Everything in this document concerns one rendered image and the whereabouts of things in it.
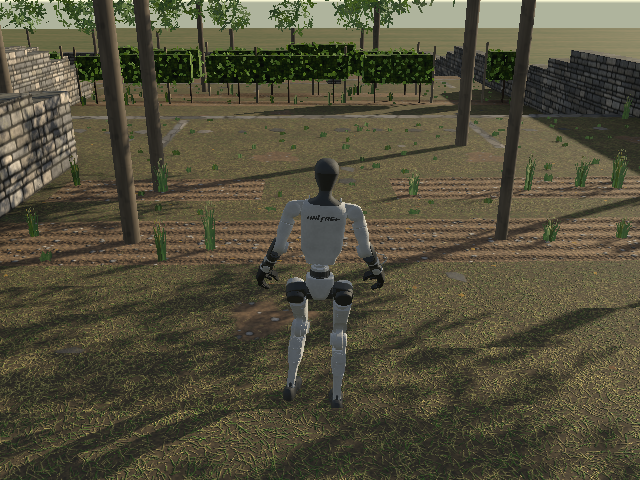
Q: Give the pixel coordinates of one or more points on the robot right foot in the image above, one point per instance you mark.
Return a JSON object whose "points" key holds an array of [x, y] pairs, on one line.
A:
{"points": [[335, 403]]}

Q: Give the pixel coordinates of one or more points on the right robot hand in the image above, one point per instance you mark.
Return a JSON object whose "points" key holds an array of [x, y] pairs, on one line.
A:
{"points": [[380, 279]]}

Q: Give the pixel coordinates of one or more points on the robot right upper arm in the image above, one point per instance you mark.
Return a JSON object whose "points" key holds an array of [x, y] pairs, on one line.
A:
{"points": [[355, 213]]}

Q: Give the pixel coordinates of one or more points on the robot left forearm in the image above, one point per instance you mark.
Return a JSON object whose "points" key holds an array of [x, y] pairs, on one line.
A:
{"points": [[270, 259]]}

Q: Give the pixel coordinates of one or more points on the right robot thigh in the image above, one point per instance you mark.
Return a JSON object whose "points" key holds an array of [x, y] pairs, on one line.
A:
{"points": [[342, 301]]}

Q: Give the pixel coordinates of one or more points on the left robot hand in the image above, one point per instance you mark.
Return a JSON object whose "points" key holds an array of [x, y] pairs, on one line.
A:
{"points": [[261, 275]]}

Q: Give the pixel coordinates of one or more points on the robot left upper arm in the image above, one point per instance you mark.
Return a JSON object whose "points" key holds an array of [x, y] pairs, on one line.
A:
{"points": [[292, 209]]}

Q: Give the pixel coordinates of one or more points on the robot right forearm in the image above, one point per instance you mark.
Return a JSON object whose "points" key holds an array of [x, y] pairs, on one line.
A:
{"points": [[373, 262]]}

